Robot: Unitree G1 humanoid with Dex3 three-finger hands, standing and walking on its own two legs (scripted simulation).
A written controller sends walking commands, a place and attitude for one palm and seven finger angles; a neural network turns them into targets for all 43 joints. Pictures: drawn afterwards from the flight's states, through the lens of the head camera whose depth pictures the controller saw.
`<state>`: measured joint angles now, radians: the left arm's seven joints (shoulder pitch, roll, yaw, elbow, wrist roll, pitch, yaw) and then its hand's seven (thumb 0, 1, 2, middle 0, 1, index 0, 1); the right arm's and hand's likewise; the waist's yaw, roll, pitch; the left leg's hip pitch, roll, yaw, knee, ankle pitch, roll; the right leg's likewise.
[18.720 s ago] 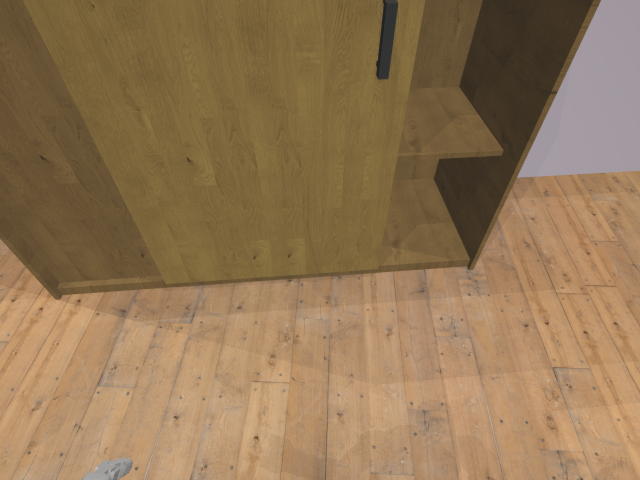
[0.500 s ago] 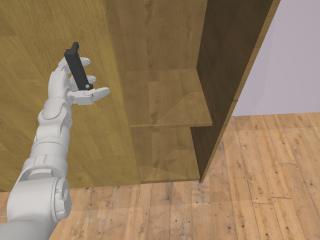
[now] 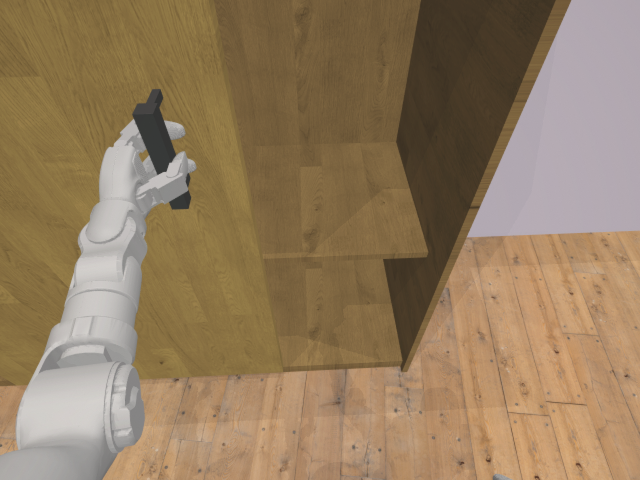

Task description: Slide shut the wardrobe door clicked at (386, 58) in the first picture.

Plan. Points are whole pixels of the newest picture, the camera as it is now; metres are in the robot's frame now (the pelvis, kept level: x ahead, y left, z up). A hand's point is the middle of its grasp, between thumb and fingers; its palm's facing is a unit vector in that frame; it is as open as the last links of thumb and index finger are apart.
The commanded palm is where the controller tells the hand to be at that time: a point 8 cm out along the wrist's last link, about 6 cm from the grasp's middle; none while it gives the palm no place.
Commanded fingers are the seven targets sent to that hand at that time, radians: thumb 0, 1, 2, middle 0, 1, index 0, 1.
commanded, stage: grip the handle and tug to test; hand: left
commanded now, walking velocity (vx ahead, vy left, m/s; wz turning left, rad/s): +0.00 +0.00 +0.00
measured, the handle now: (168, 151) +0.50 +0.20 +0.15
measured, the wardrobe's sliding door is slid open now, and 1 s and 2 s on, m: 0.38 0.38 0.37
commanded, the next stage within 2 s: tug the door sideways, standing still in 0.56 s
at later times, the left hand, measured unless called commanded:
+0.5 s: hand (178, 178) +0.44 +0.18 +0.16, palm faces +0.07 -1.00 +0.00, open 5.9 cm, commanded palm +0.38 +0.23 +0.15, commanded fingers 0.00 0.90 0.90 -0.45 -1.40 -0.45 -1.40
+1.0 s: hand (179, 175) +0.45 +0.18 +0.16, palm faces +0.13 -0.99 +0.00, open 5.8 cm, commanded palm +0.42 +0.19 +0.15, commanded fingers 0.00 0.90 0.90 -0.45 -1.40 -0.45 -1.40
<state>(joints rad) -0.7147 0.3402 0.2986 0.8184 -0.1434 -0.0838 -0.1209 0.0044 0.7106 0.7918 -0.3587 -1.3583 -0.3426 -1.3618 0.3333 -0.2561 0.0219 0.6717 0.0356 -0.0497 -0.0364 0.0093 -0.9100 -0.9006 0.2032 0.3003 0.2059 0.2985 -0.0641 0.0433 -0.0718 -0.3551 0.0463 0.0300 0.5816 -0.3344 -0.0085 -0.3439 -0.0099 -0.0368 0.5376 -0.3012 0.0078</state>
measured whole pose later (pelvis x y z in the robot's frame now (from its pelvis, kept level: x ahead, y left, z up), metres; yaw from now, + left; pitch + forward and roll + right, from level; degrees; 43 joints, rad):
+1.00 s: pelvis +0.03 +0.01 +0.01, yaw +2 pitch +6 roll -2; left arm -0.60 0.21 0.21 0.51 -0.14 0.09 -0.02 0.01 0.70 0.83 -0.33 -1.38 -0.35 -1.38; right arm 0.26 -0.24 0.00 0.68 0.02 -0.05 -0.04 0.01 -0.91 -0.90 0.20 0.30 0.21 0.30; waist 0.00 0.06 -0.07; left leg -0.28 0.03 -0.01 0.52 -0.34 0.00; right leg -0.26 -0.02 -0.06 0.48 -0.29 0.01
